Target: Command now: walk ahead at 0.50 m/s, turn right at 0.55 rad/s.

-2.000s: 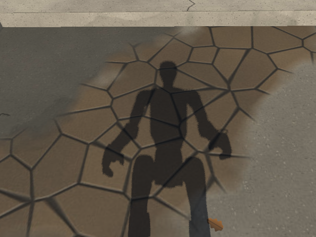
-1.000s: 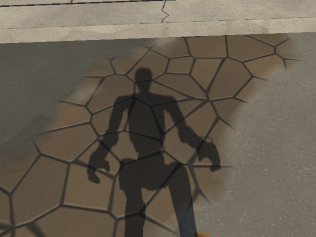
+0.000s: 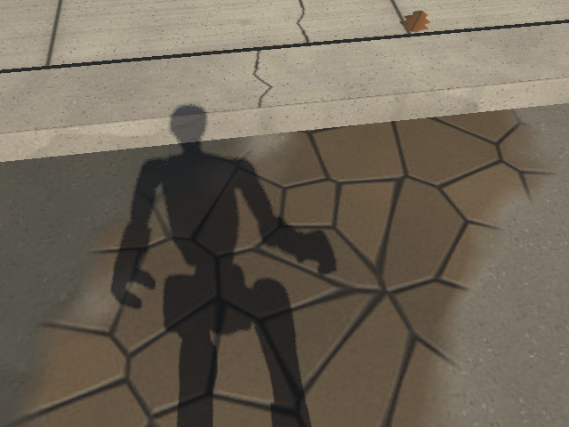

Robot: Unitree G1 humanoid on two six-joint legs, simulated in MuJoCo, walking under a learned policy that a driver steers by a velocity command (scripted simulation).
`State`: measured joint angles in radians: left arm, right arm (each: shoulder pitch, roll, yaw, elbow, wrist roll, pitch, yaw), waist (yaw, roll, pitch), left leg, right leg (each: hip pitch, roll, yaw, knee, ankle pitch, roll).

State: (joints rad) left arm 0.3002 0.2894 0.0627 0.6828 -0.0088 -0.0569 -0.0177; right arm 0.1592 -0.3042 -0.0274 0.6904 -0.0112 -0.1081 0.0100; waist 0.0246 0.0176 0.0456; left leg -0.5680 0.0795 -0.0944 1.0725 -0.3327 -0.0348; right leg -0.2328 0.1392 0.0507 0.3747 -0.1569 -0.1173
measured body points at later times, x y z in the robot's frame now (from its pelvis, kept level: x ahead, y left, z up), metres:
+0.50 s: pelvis +0.27 +0.07 +0.01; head +0.30 +0.07 +0.45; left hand +0.51 +0.28 -0.09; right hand +0.24 -0.21 -0.11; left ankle +0.28 +0.17 -0.74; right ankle +0.32 -0.10 -0.69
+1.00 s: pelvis +0.41 +0.02 +0.00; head +0.44 +0.04 +0.45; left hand +0.54 +0.31 -0.10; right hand +0.56 -0.25 -0.10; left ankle +0.43 +0.16 -0.71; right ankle +0.45 -0.10 -0.74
